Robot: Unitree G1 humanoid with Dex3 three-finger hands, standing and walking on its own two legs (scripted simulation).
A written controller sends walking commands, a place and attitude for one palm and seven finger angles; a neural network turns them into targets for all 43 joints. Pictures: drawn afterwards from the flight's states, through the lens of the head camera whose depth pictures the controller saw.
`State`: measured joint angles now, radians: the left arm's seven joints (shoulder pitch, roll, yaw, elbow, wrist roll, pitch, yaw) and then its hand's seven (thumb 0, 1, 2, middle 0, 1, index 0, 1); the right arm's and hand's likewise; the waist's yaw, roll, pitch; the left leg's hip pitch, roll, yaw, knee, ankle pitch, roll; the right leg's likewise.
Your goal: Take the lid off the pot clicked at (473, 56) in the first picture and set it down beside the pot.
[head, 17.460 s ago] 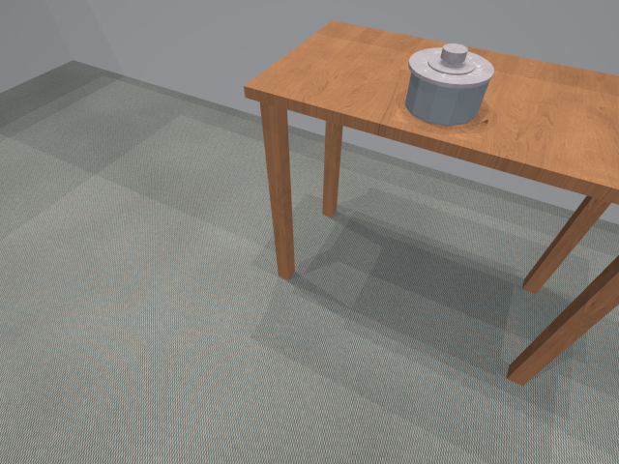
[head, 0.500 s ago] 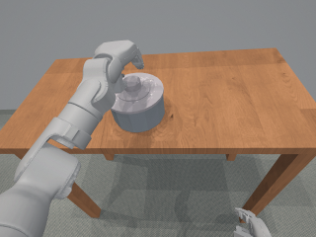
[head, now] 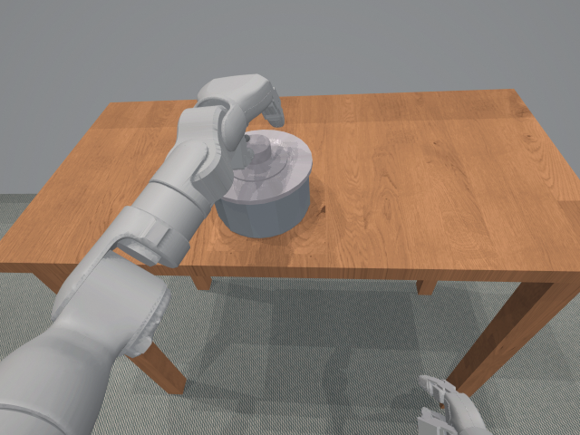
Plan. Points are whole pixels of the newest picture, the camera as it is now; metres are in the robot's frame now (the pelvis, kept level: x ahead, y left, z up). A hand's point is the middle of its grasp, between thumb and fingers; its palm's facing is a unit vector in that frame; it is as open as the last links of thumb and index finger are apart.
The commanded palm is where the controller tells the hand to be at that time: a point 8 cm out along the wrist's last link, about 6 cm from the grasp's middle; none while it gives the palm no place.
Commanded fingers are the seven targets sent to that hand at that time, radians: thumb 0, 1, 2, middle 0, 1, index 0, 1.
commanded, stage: lower the open fingers around the knob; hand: left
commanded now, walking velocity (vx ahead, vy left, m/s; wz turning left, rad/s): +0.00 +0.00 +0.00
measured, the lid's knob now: (254, 149) +0.48 +0.07 +0.16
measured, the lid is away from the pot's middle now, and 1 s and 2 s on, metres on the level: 0.00 0.00 0.00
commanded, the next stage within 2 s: close the fingers and squeeze the knob in 0.38 s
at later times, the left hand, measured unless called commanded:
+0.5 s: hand (246, 153) +0.45 +0.08 +0.17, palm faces -0.22 -0.08 -0.97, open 9.8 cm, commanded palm +0.42 +0.08 +0.24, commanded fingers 0.00 -0.26 1.39 -0.84 -0.08 -0.84 -0.08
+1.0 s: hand (244, 154) +0.45 +0.08 +0.17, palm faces -0.21 -0.08 -0.97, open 8.7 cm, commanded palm +0.43 +0.08 +0.24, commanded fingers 0.00 0.06 1.20 -0.76 -0.67 -0.76 -0.67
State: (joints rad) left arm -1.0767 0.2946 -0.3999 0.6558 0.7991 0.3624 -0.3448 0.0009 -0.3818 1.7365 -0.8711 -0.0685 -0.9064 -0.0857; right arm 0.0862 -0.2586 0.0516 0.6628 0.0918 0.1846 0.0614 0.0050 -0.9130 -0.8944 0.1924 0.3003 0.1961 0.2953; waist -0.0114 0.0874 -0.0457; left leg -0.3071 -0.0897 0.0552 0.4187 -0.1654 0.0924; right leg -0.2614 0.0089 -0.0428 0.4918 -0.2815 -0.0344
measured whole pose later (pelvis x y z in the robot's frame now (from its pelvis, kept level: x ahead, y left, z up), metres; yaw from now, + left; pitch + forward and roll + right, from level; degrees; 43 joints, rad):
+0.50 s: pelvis +0.01 +0.00 +0.00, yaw +0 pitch +3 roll +0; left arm -1.00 0.31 -0.39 0.66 0.80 0.36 -0.34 0.00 -0.38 1.74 -0.89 -0.08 -0.90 -0.09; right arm 0.13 -0.27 0.03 0.68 0.09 0.18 0.05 0.01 -0.91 -0.89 0.19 0.30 0.20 0.30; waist -0.03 0.09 -0.04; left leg -0.29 -0.08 0.06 0.41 -0.18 0.09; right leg -0.24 0.02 -0.04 0.47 -0.28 -0.04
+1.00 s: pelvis +0.01 -0.01 +0.00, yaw +0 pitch +3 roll +0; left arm -0.98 0.33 -0.39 0.62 0.80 0.35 -0.34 0.00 -0.06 1.29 -0.81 -0.41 -0.80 -0.41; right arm 0.10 -0.27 0.04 0.66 0.09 0.19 0.04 0.00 -0.91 -0.89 0.19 0.30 0.20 0.30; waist -0.03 0.09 -0.04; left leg -0.29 -0.08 0.06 0.42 -0.18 0.09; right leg -0.24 0.02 -0.04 0.47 -0.28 -0.04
